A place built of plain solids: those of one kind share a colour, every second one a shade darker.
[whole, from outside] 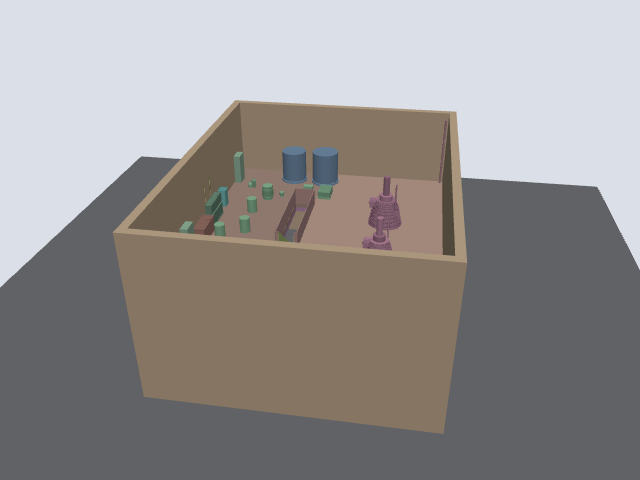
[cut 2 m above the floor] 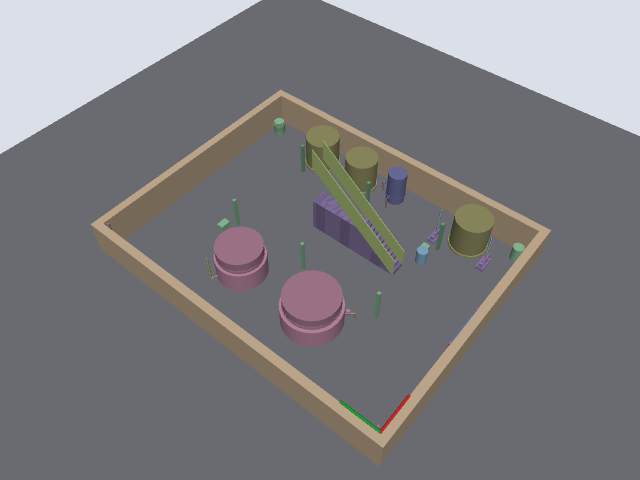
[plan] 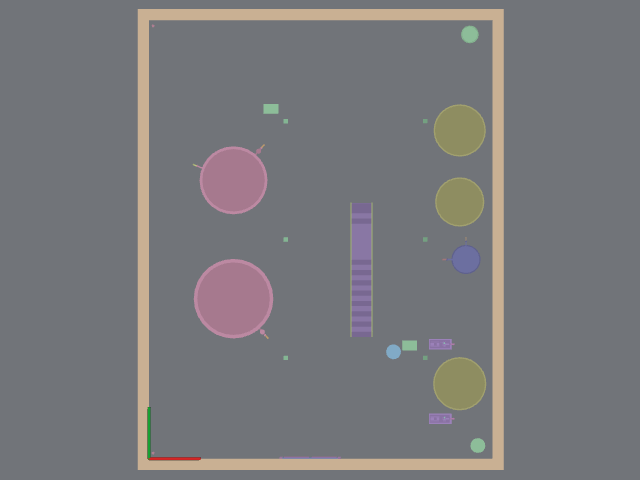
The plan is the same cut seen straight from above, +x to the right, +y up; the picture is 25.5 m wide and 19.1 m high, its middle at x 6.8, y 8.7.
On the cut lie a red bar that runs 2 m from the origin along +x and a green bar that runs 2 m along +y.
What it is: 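The still house of a malt distillery; one whitewashed hall 13.7 x 17.4 m, 9.3 m high, 2 copper pot stills in a row, an operating floor 4.59 m up, one steep steel stair free in the room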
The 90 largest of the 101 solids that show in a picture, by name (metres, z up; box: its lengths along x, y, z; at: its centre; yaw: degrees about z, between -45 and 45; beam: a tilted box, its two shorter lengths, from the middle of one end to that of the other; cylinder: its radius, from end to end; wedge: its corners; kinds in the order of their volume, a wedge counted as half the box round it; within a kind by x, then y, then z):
{
 "wall_1": {"box": [0.45, 18.34, 9.34], "at": [-0.23, 8.72, 4.62]},
 "wall_2": {"box": [14.56, 0.45, 9.34], "at": [6.83, -0.23, 4.62]},
 "wall_3": {"box": [14.56, 0.45, 9.34], "at": [6.83, 17.66, 4.62]},
 "wall_4": {"box": [0.45, 18.34, 9.34], "at": [13.88, 8.72, 4.62]},
 "upper_floor_1": {"box": [7.9, 17.46, 0.3], "at": [3.94, 8.72, 4.44]},
 "upper_floor_2": {"box": [1.14, 4.75, 0.3], "at": [8.45, 2.37, 4.44]},
 "upper_floor_3": {"box": [4.66, 17.46, 0.3], "at": [11.34, 8.72, 4.44]},
 "still_1": {"cylinder": 1.58, "from": [3.36, 6.37, -0.05], "to": [3.36, 6.37, 1.2]},
 "still_2": {"cylinder": 1.45, "from": [3.36, 6.37, 1.33], "to": [3.36, 6.37, 1.5]},
 "still_3": {"cylinder": 1.44, "from": [3.36, 6.37, 1.5], "to": [3.36, 6.37, 3.24]},
 "still_4": {"cylinder": 0.97, "from": [3.36, 6.37, 4.59], "to": [3.36, 6.37, 4.7]},
 "still_5": {"cylinder": 0.94, "from": [3.36, 6.37, 4.7], "to": [3.36, 6.37, 4.82]},
 "still_6": {"cylinder": 0.92, "from": [3.36, 6.37, 4.82], "to": [3.36, 6.37, 4.94]},
 "still_7": {"cylinder": 0.9, "from": [3.36, 6.37, 4.94], "to": [3.36, 6.37, 5.05]},
 "still_8": {"cylinder": 0.88, "from": [3.36, 6.37, 5.05], "to": [3.36, 6.37, 5.16]},
 "still_9": {"cylinder": 0.83, "from": [3.36, 6.37, 5.27], "to": [3.36, 6.37, 5.38]},
 "still_10": {"cylinder": 0.81, "from": [3.36, 6.37, 5.38], "to": [3.36, 6.37, 5.49]},
 "still_11": {"cylinder": 0.78, "from": [3.36, 6.37, 5.49], "to": [3.36, 6.37, 5.58]},
 "still_12": {"cylinder": 0.37, "from": [3.36, 6.37, 6.09], "to": [3.36, 6.37, 6.39]},
 "still_13": {"cylinder": 0.18, "from": [3.36, 6.37, 6.39], "to": [3.36, 6.37, 7.51]},
 "still_14": {"cylinder": 1.35, "from": [3.36, 11.07, -0.05], "to": [3.36, 11.07, 1.24]},
 "still_15": {"cylinder": 1.21, "from": [3.36, 11.07, 1.23], "to": [3.36, 11.07, 1.38]},
 "still_16": {"cylinder": 1.25, "from": [3.36, 11.07, 1.38], "to": [3.36, 11.07, 1.5]},
 "still_17": {"cylinder": 1.24, "from": [3.36, 11.07, 1.5], "to": [3.36, 11.07, 3.24]},
 "still_18": {"cylinder": 0.32, "from": [3.36, 11.07, 6.09], "to": [3.36, 11.07, 6.39]},
 "stair_steps_1": {"box": [0.88, 0.61, 0.22], "at": [8.45, 5.15, 0.06]},
 "stair_steps_2": {"box": [0.88, 0.61, 0.39], "at": [8.45, 5.35, 0.14]},
 "stair_steps_3": {"box": [0.88, 0.61, 0.56], "at": [8.45, 5.56, 0.23]},
 "stair_steps_4": {"box": [0.88, 0.61, 0.73], "at": [8.45, 5.76, 0.32]},
 "stair_steps_5": {"box": [0.88, 0.61, 0.9], "at": [8.45, 5.97, 0.4]},
 "stair_steps_6": {"box": [0.88, 0.61, 1.07], "at": [8.45, 6.17, 0.48]},
 "stair_steps_7": {"box": [0.88, 0.61, 1.24], "at": [8.45, 6.38, 0.57]},
 "stair_steps_8": {"box": [0.88, 0.61, 1.41], "at": [8.45, 6.58, 0.66]},
 "stair_steps_9": {"box": [0.88, 0.61, 1.58], "at": [8.45, 6.79, 0.74]},
 "stair_steps_10": {"box": [0.88, 0.61, 1.75], "at": [8.45, 6.99, 0.82]},
 "stair_steps_11": {"box": [0.88, 0.61, 1.92], "at": [8.45, 7.2, 0.91]},
 "stair_steps_12": {"box": [0.88, 0.61, 2.09], "at": [8.45, 7.4, 0.99]},
 "stair_steps_13": {"box": [0.88, 0.61, 2.26], "at": [8.45, 7.61, 1.08]},
 "stair_steps_14": {"box": [0.88, 0.61, 2.43], "at": [8.45, 7.81, 1.17]},
 "stair_steps_15": {"box": [0.88, 0.61, 2.6], "at": [8.45, 8.02, 1.25]},
 "stair_steps_16": {"box": [0.88, 0.61, 2.77], "at": [8.45, 8.22, 1.33]},
 "stair_steps_17": {"box": [0.88, 0.61, 3.11], "at": [8.45, 8.63, 1.5]},
 "stair_steps_18": {"box": [0.88, 0.61, 3.45], "at": [8.45, 9.04, 1.68]},
 "stair_steps_19": {"box": [0.88, 0.61, 3.79], "at": [8.45, 9.45, 1.84]},
 "stair_steps_20": {"box": [0.88, 0.61, 3.96], "at": [8.45, 9.66, 1.93]},
 "stair_steps_21": {"box": [0.88, 0.61, 4.13], "at": [8.45, 9.86, 2.02]},
 "stair_steps_22": {"box": [0.88, 0.4, 4.3], "at": [8.45, 9.96, 2.1]},
 "stair_steps_23": {"box": [0.88, 0.21, 4.47], "at": [8.45, 10.07, 2.19]},
 "receiver_1": {"cylinder": 1.06, "from": [12.36, 2.98, -0.05], "to": [12.36, 2.98, 0.14]},
 "receiver_2": {"cylinder": 1.0, "from": [12.36, 2.98, 0.14], "to": [12.36, 2.98, 2.53]},
 "receiver_3": {"cylinder": 0.98, "from": [12.36, 10.21, -0.05], "to": [12.36, 10.21, 0.14]},
 "receiver_4": {"cylinder": 0.92, "from": [12.36, 10.21, 0.14], "to": [12.36, 10.21, 2.51]},
 "receiver_5": {"cylinder": 1.04, "from": [12.36, 13.06, -0.05], "to": [12.36, 13.06, 0.14]},
 "receiver_6": {"cylinder": 0.98, "from": [12.36, 13.06, 0.14], "to": [12.36, 13.06, 2.15]},
 "charger_1": {"cylinder": 0.89, "from": [7.72, 1.2, 4.54], "to": [7.72, 1.2, 4.73]},
 "charger_2": {"cylinder": 0.83, "from": [7.72, 1.2, 4.73], "to": [7.72, 1.2, 6.69]},
 "charger_3": {"cylinder": 0.83, "from": [9.8, 1.2, 4.54], "to": [9.8, 1.2, 4.73]},
 "charger_4": {"cylinder": 0.77, "from": [9.8, 1.2, 4.73], "to": [9.8, 1.2, 6.63]},
 "condenser_1": {"cylinder": 0.52, "from": [12.61, 7.92, -0.05], "to": [12.61, 7.92, 0.45]},
 "condenser_2": {"cylinder": 0.53, "from": [12.61, 7.92, 0.5], "to": [12.61, 7.92, 2.99]},
 "piece_1": {"box": [0.59, 0.39, 0.41], "at": [4.85, 13.91, 0.15]},
 "piece_2": {"box": [0.77, 1.16, 0.31], "at": [7.39, 3.33, 4.89]},
 "piece_3": {"box": [0.59, 0.39, 0.41], "at": [8.57, 2.85, 4.75]},
 "piece_4": {"box": [0.59, 0.39, 0.41], "at": [10.37, 4.5, 0.15]},
 "piece_5": {"cylinder": 0.35, "from": [10.9, 4.33, 4.83], "to": [10.9, 4.33, 5.23]},
 "piece_6": {"cylinder": 0.29, "from": [11.18, 8.73, 4.54], "to": [11.18, 8.73, 5.47]},
 "piece_7": {"cylinder": 0.29, "from": [11.41, 6.25, 4.54], "to": [11.41, 6.25, 5.47]},
 "piece_8": {"cylinder": 0.29, "from": [12.35, 9.72, 4.54], "to": [12.35, 9.72, 5.47]},
 "piece_9": {"cylinder": 0.35, "from": [12.76, 16.88, 0.24], "to": [12.76, 16.88, 0.64]},
 "piece_10": {"cylinder": 0.29, "from": [13.08, 0.52, -0.05], "to": [13.08, 0.52, 0.88]},
 "cabinet_1": {"box": [0.42, 0.87, 1.9], "at": [13.39, 1.97, 5.49]},
 "cabinet_2": {"box": [0.42, 0.89, 1.9], "at": [13.39, 11.85, 5.49]},
 "stair_rail_1": {"wedge": [[8.01, 4.84, -0.05], [8.01, 4.84, 1.14], [8.01, 10.19, 4.39], [8.01, 10.19, 5.58], [8.05, 4.84, -0.05], [8.05, 4.84, 1.14], [8.05, 10.19, 4.39], [8.05, 10.19, 5.58]]},
 "stair_rail_2": {"wedge": [[8.85, 4.84, -0.05], [8.85, 4.84, 1.14], [8.85, 10.19, 4.39], [8.85, 10.19, 5.58], [8.89, 4.84, -0.05], [8.89, 4.84, 1.14], [8.89, 10.19, 4.39], [8.89, 10.19, 5.58]]},
 "safe_1": {"box": [0.46, 1.81, 0.7], "at": [13.33, 7.68, 5.02]},
 "safe_2": {"box": [0.39, 1.84, 0.57], "at": [13.33, 7.68, 5.68]},
 "bench_1": {"box": [0.6, 1.72, 0.89], "at": [13.27, 9.69, 4.99]},
 "column_1": {"box": [0.18, 0.18, 3.98], "at": [5.44, 4.01, 1.94]},
 "column_2": {"box": [0.18, 0.18, 3.98], "at": [5.44, 8.72, 1.94]},
 "column_3": {"box": [0.18, 0.18, 3.98], "at": [5.44, 13.43, 1.94]},
 "column_4": {"box": [0.18, 0.18, 3.98], "at": [10.99, 4.01, 1.94]},
 "column_5": {"box": [0.18, 0.18, 3.98], "at": [10.99, 8.72, 1.94]},
 "column_6": {"box": [0.18, 0.18, 3.98], "at": [10.99, 13.43, 1.94]},
 "well_rail_1": {"box": [0.04, 5.57, 1.05], "at": [7.86, 7.46, 5.07]},
 "well_rail_2": {"box": [0.04, 5.57, 1.05], "at": [9.04, 7.46, 5.07]},
 "loading_door_leaves_1": {"box": [2.2, 0.07, 2.75], "at": [6.41, 0.01, 1.32]},
 "foot_1": {"cylinder": 0.29, "from": [9.73, 4.25, -0.05], "to": [9.73, 4.25, 0.88]},
 "desk_1": {"box": [0.4, 0.56, 1.08], "at": [13.37, 5.69, 5.08]},
 "well_trimmer_1": {"box": [0.14, 5.43, 0.27], "at": [9.08, 7.46, 4.17]},
 "pump_1": {"box": [0.9, 0.42, 0.24], "at": [11.59, 1.59, 0.07]}
}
